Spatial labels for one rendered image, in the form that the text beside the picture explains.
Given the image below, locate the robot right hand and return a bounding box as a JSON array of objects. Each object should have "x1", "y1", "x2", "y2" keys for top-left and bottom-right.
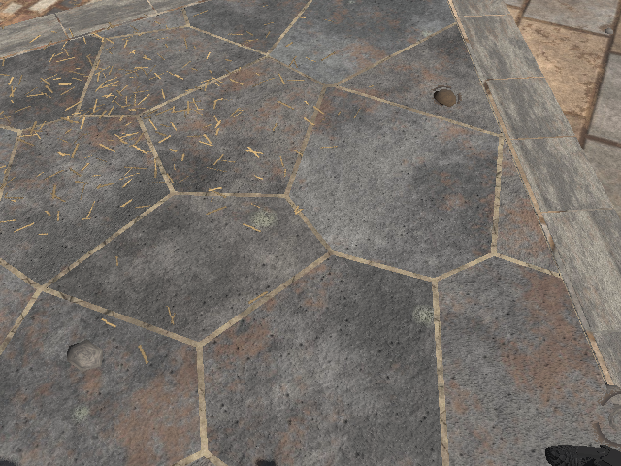
[{"x1": 545, "y1": 445, "x2": 621, "y2": 466}]

